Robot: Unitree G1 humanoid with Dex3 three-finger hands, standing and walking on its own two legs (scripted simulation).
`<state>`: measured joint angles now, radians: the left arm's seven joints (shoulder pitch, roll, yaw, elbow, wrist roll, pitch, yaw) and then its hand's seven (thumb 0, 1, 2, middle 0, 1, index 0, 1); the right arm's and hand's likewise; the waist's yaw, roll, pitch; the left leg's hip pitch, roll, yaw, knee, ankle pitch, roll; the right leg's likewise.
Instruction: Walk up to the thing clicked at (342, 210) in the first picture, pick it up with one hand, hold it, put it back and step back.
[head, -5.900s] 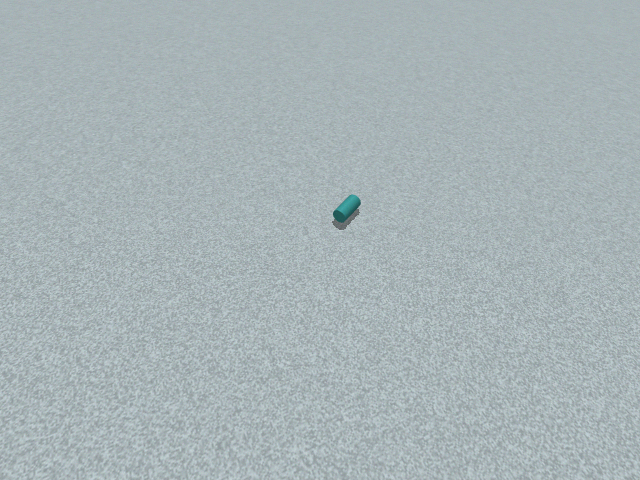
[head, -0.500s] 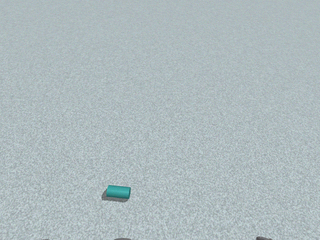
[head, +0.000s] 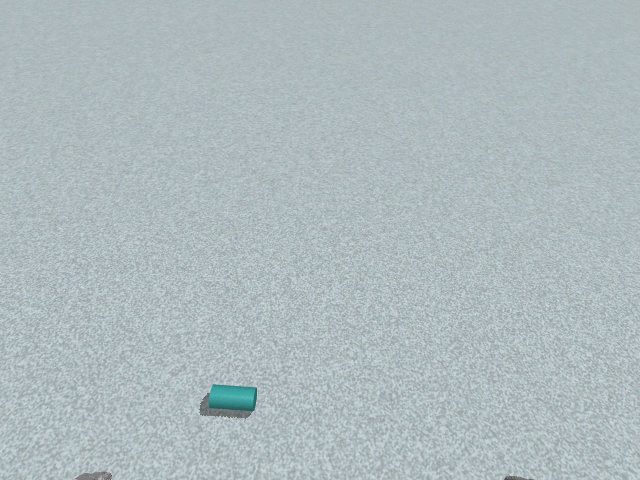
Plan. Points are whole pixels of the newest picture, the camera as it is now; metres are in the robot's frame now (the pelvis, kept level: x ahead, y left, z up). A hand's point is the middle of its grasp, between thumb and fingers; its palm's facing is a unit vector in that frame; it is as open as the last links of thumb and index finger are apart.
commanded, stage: walk up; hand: left
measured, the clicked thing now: (233, 397) +0.46 +0.24 -0.74
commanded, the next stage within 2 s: stand in 0.56 s
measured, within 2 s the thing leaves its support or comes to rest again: neither
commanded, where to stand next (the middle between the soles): +0.07 +0.01 m, yaw +0 degrees
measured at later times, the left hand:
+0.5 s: hand out of the picture +0.08 +0.25 -0.15, palm faces -0.04 -0.93 -0.36, open 7.4 cm
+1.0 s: hand out of the picture +0.11 +0.24 -0.15, palm faces -0.02 -0.95 -0.32, open 7.4 cm
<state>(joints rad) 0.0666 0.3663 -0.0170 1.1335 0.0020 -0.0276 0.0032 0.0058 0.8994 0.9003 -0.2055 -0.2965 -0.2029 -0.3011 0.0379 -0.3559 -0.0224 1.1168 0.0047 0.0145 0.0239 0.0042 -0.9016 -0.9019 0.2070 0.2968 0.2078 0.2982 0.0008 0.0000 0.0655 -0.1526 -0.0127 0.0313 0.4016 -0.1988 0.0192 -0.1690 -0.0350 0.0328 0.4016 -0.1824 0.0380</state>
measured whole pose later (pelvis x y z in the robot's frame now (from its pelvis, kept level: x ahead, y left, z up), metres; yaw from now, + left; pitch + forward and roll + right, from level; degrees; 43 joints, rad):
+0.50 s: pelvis +0.01 +0.00 +0.00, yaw +0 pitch -2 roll +0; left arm 0.09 0.36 0.00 1.15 0.01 -0.02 0.00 0.01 0.90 0.90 -0.21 -0.30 -0.20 -0.30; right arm 0.10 -0.35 -0.03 1.15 0.00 0.02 0.02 0.00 -0.90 -0.90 0.21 0.30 0.21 0.30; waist -0.01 0.00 0.06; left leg -0.14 -0.01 0.03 0.35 -0.18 0.01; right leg -0.15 -0.03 0.03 0.35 -0.17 0.03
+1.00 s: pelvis +0.03 -0.01 +0.01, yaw +1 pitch -1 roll +0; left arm 0.09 0.34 0.00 1.14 0.01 -0.01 -0.01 0.01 0.90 0.90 -0.21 -0.30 -0.20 -0.30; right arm 0.07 -0.34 -0.01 1.15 0.00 -0.01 0.01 0.00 -0.90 -0.90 0.21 0.30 0.21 0.30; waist -0.01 -0.01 0.04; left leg -0.10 0.00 0.01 0.31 -0.19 0.00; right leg -0.11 -0.02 0.01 0.30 -0.17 0.02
